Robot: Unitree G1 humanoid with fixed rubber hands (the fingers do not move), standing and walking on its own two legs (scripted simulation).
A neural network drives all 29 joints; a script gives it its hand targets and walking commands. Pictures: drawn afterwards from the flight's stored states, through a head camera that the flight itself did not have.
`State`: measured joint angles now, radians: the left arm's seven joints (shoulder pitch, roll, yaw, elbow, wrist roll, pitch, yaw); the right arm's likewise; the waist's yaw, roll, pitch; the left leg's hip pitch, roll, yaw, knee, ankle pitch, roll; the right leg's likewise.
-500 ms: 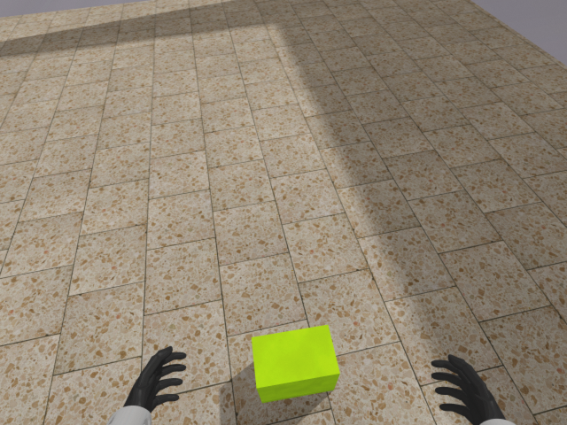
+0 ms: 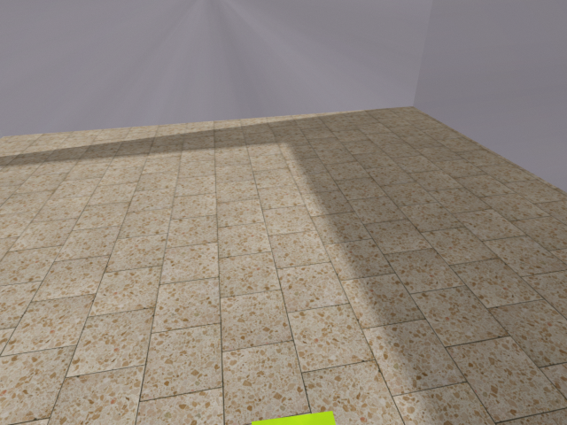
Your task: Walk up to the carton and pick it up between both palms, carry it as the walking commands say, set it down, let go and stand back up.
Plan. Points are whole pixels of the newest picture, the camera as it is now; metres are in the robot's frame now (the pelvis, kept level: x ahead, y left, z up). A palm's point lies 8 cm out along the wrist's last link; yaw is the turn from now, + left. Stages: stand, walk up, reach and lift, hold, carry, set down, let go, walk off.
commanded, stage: stand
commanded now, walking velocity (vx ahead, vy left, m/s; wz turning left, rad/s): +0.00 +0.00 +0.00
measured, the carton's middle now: out of the picture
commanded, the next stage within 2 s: none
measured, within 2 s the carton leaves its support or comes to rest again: neither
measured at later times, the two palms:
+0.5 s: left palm out of the picture -0.05 +0.28 -0.11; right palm out of the picture -0.05 -0.27 -0.11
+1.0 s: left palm out of the picture -0.14 +0.28 -0.11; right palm out of the picture -0.10 -0.28 -0.11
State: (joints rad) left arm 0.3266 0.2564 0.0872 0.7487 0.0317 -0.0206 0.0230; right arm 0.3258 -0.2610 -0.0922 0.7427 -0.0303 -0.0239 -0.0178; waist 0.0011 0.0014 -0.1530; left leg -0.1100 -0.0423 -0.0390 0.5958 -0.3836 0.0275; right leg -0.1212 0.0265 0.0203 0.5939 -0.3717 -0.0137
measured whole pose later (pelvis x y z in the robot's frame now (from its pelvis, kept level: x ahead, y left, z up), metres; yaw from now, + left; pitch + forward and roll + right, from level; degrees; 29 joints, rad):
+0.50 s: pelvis -0.09 +0.01 +0.01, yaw +0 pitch -7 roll +0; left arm 0.35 0.27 0.05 0.90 0.02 -0.03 0.01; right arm 0.35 -0.27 -0.06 0.90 -0.02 -0.03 0.00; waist 0.00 0.01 -0.03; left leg -0.21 -0.04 -0.04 0.54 -0.21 0.03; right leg -0.21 0.02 0.03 0.51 -0.19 0.00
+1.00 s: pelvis -0.17 -0.01 +0.00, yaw +1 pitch -6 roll +1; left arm 0.34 0.29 0.08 0.88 0.02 -0.01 0.00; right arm 0.31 -0.29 -0.07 0.86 -0.03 -0.01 0.00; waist 0.01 -0.01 0.02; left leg -0.34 -0.06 -0.03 0.53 -0.25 0.02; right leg -0.38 0.04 0.08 0.62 -0.33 -0.03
